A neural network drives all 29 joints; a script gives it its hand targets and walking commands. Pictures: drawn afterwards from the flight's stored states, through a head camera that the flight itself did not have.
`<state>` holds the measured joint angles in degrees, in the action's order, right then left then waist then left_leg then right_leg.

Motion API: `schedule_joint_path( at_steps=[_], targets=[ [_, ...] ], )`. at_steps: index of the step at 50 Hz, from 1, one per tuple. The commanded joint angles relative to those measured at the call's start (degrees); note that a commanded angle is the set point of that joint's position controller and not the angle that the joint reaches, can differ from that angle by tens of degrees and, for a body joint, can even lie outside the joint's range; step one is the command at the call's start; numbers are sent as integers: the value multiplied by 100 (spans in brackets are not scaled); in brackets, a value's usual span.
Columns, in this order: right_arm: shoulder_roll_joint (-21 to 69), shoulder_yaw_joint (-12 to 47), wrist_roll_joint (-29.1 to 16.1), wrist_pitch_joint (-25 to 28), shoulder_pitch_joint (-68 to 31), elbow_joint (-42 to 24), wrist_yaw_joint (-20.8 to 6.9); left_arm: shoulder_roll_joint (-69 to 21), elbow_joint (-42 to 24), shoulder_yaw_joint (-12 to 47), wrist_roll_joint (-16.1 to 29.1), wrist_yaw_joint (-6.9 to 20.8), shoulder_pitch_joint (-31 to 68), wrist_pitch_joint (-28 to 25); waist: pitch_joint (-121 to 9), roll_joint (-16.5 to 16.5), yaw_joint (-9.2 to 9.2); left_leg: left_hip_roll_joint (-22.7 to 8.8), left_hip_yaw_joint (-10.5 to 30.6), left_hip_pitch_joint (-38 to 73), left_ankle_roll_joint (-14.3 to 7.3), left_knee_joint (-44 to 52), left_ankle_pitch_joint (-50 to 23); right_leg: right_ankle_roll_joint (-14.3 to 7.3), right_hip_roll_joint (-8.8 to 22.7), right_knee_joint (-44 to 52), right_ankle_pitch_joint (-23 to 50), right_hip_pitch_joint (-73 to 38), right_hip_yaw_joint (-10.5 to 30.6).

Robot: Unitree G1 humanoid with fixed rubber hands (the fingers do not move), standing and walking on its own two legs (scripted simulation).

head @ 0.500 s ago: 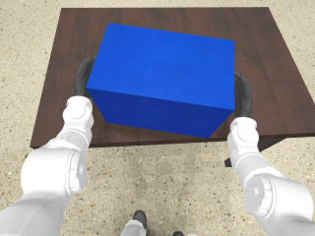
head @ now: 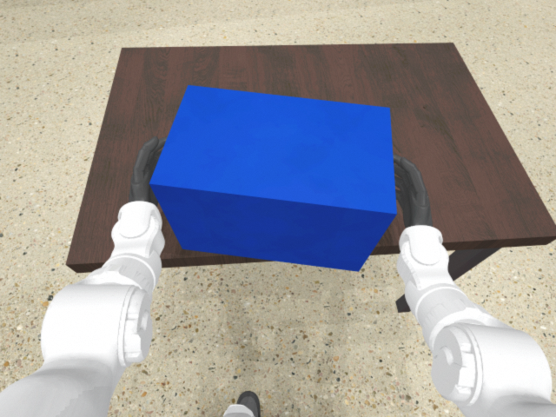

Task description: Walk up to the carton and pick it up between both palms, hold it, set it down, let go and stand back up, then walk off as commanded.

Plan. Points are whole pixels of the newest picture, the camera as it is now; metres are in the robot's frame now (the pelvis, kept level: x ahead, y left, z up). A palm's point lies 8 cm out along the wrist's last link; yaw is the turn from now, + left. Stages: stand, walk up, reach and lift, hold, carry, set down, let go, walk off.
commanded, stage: reach and lift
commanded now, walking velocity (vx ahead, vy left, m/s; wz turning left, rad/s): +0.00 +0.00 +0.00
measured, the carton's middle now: (278, 183) +0.47 +0.03 +0.01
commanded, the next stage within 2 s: hold in 1.98 s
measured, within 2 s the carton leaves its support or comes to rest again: leaves its support in 0.16 s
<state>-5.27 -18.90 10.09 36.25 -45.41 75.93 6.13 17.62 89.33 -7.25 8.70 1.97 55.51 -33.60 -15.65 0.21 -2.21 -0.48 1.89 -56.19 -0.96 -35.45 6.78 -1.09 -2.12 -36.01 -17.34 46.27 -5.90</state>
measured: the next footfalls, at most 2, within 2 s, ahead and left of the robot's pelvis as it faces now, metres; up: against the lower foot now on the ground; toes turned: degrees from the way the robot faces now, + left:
none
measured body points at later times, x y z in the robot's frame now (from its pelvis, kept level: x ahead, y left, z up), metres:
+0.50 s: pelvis -0.03 +0.00 +0.01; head -0.02 +0.04 +0.45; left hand +0.40 +0.23 +0.10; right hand +0.39 -0.16 +0.10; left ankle +0.07 +0.10 -0.71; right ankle -0.03 -0.10 -0.71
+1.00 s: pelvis -0.02 -0.04 +0.02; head -0.06 -0.02 +0.47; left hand +0.40 +0.18 +0.17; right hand +0.39 -0.20 +0.17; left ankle +0.07 +0.10 -0.71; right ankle -0.03 -0.11 -0.71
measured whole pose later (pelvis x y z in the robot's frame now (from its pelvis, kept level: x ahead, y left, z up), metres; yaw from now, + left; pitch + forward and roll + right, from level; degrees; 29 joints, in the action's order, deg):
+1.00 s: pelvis -0.02 -0.04 +0.02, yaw +2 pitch +8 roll +1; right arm -5.6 -9.3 -1.9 -4.6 -48.3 64.6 11.7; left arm 17.5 78.4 1.5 6.9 -4.1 55.3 -1.4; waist -15.2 -4.5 -2.2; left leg -0.6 1.9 -29.1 1.7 -23.6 2.2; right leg -3.4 -2.2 -31.9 -16.7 23.1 -5.8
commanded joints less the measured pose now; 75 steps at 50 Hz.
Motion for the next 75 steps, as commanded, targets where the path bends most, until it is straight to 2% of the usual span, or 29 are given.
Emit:
schedule_joint_path(
  at_steps=[1, 5, 9, 13, 20, 21, 23, 24, 25, 29, 31, 36, 37, 38, 40, 42, 44, 48, 50, 51, 54, 55, 56, 61, 63, 64, 68, 71, 75],
  targets=[
    [3243, 2427, 85, 226, -3106, -1118, -1152, -4097, -2207, 2105, -299, 635, 3207, -167, -5745, 861, 113, -275, -27, 5683, 472, -380, -3095, 291, -241, 667, 3038, -308, -28],
    [3435, 2761, -287, 17, -3134, -1750, -1161, -4374, -3109, 2633, 4, 509, 3488, -137, -5796, 1053, 69, -228, 17, 5870, 561, -227, -2787, 265, -251, 810, 2666, -462, 15],
    [3661, 3151, -694, -298, -3832, -2957, -1182, -4655, -3506, 2962, 253, 429, 3818, 34, -5639, 912, 131, -165, 140, 5639, 526, 22, -1882, 247, -266, 945, 2106, -737, 112],
    [3599, 3278, -924, -800, -4046, -3502, -1226, -4755, -4084, 3269, 390, 314, 4008, 319, -5244, 941, 130, -182, 264, 5607, 529, 408, -664, 157, -221, 1124, 1116, -652, 197],
    [3010, 2676, -1103, -1861, -4683, -3412, -1287, -4591, -3529, 2938, 263, 255, 4246, 1141, -4016, 790, 94, -221, 308, 5569, 452, 1045, 1052, -29, -17, 1456, -403, -700, 352],
    [3158, 2717, -1157, -1977, -4988, -3549, -1255, -4479, -3424, 2792, 223, 284, 4323, 1231, -3784, 605, 185, -144, 209, 5413, 348, 1071, 1083, -12, -12, 1520, -518, -873, 434],
    [3246, 2755, -1310, -2125, -5033, -3451, -1222, -4545, -4002, 2977, 356, 288, 4845, 1290, -3714, 636, 135, -58, 235, 5901, 440, 989, 1071, -114, 173, 1631, -678, -456, 506],
    [3270, 2690, -1308, -2233, -5205, -3358, -1221, -4488, -3656, 2719, 217, 304, 4848, 1412, -3464, 557, 206, -27, 159, 5845, 379, 1000, 1053, -122, 185, 1664, -714, -455, 517],
    [3259, 2692, -1464, -2288, -5325, -3395, -1202, -4643, -3910, 2873, 314, 288, 4945, 1489, -3636, 589, 107, -53, 256, 6180, 461, 979, 974, -170, 234, 1711, -655, -311, 483],
    [3610, 2662, -1515, -2645, -5384, -3298, -1138, -4783, -4363, 2863, 333, 278, 5492, 1767, -3507, 966, 130, -33, 71, 5853, 436, 1107, 696, -83, 109, 1606, -351, -908, 541],
    [3639, 2570, -1529, -2813, -5625, -3313, -1061, -4815, -4145, 2713, 244, 333, 5457, 1943, -3299, 1056, 131, -26, -13, 5716, 403, 1163, 487, -46, 78, 1600, -167, -1308, 560],
    [3775, 2423, -1662, -3249, -5411, -2854, -895, -4565, -3907, 1807, -230, 553, 5178, 2328, -2776, 870, 292, 82, -212, 5546, 273, 1277, 97, 54, 135, 1643, 153, -2070, 673],
    [3749, 2362, -1618, -3280, -5412, -2914, -847, -4595, -3888, 1763, -182, 615, 5289, 2381, -2692, 817, 193, 113, -193, 5514, 281, 1310, 63, 75, 154, 1669, 246, -2183, 658],
    [3619, 2304, -1641, -3316, -5542, -2924, -835, -4533, -3549, 1453, -363, 672, 4993, 2481, -2442, 645, 260, 112, -204, 5458, 202, 1379, 117, 95, 196, 1753, 169, -2383, 731],
    [3619, 2247, -1620, -3443, -5500, -2930, -756, -4426, -3618, 1280, -365, 799, 5061, 2592, -2365, 579, 178, 156, -207, 5349, 192, 1361, -2, 138, 221, 1735, 459, -2592, 770],
    [3600, 2339, -1703, -3452, -5678, -3258, -740, -4490, -3475, 1033, -474, 821, 4681, 2674, -2239, 471, 285, 165, -273, 5251, 153, 1444, -266, 215, 260, 1757, 901, -2959, 821],
    [3769, 2575, -1868, -3491, -5792, -3556, -700, -4534, -3822, 967, -356, 826, 4559, 2680, -2446, 239, 333, 216, -305, 5262, 103, 1399, -601, 347, 318, 1711, 1562, -3426, 884],
    [4080, 2904, -2037, -3586, -5804, -4196, -531, -4321, -3858, 560, -439, 964, 4071, 2840, -2390, -172, 411, 349, -399, 4708, -60, 1474, -621, 593, 509, 1630, 2691, -4340, 1175],
    [4149, 2868, -2067, -3585, -5866, -4424, -431, -4292, -4054, 575, -354, 1034, 4234, 2890, -2586, -185, 319, 386, -392, 4575, -63, 1481, -537, 650, 575, 1620, 2912, -4555, 1248],
    [4153, 2991, -2108, -3615, -5867, -4407, -410, -4307, -4325, 530, -414, 1022, 4293, 2953, -2596, -81, 405, 376, -381, 4647, -70, 1488, -673, 673, 576, 1604, 3091, -4563, 1238],
    [4171, 3061, -2150, -3722, -5646, -4723, -275, -4113, -4555, 445, -359, 1098, 4038, 3115, -2695, -264, 318, 426, -381, 4726, -91, 1459, -821, 754, 662, 1631, 3708, -4828, 1307],
    [4089, 3037, -2203, -3797, -5489, -4718, -245, -4066, -4598, 401, -403, 1108, 3983, 3235, -2571, -180, 277, 428, -360, 4804, -69, 1481, -826, 752, 668, 1657, 3692, -4867, 1290],
    [4046, 3062, -2188, -3871, -5326, -4680, -210, -3991, -4366, 239, -519, 1167, 3681, 3351, -2365, -342, 341, 417, -350, 4871, -113, 1501, -813, 790, 667, 1684, 3772, -4838, 1280],
    [3483, 2429, -2013, -4080, -4812, -4170, -201, -3910, -4489, 69, -878, 1375, 3471, 3815, -1390, -24, 77, 358, -328, 5379, -41, 1586, -681, 584, 593, 1951, 2736, -4331, 1128],
    [3375, 2404, -2112, -4086, -4906, -4306, -288, -4133, -4680, 180, -872, 1351, 3369, 3964, -1353, 133, 152, 343, -362, 5606, 17, 1603, -842, 443, 457, 2016, 2170, -4142, 992],
    [3306, 2192, -2030, -4054, -5054, -4242, -353, -4247, -4754, 308, -806, 1366, 3585, 3956, -1381, 280, 18, 310, -315, 5712, 51, 1602, -761, 385, 458, 2016, 1977, -3958, 971],
    [3368, 2347, -2197, -4010, -5419, -4659, -507, -4563, -5536, 604, -636, 1175, 3842, 4072, -2023, 527, 159, 275, -304, 6224, 166, 1542, -1039, 278, 337, 2036, 1800, -3673, 790],
    [3249, 2212, -2203, -4092, -5243, -4521, -583, -4697, -5672, 818, -628, 1093, 3759, 4238, -1932, 791, 58, 234, -271, 6503, 258, 1542, -1086, 195, 282, 2111, 1476, -3414, 690],
    [2992, 2021, -2151, -4201, -5141, -4354, -706, -4731, -5613, 830, -686, 1071, 3544, 4469, -1685, 779, 10, 134, -231, 6536, 287, 1643, -630, 93, 255, 2230, 770, -3185, 656]
  ],
)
